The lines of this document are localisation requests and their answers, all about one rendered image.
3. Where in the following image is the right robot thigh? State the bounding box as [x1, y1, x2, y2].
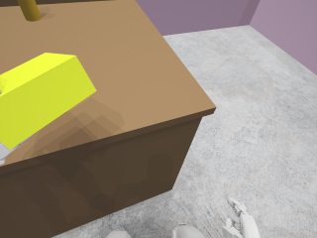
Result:
[171, 225, 205, 238]

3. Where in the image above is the table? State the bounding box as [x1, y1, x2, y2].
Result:
[0, 0, 217, 238]

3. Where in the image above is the right robot hand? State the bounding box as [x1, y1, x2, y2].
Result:
[223, 196, 261, 238]

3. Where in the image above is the sponge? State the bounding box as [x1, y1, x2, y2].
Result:
[0, 53, 97, 150]

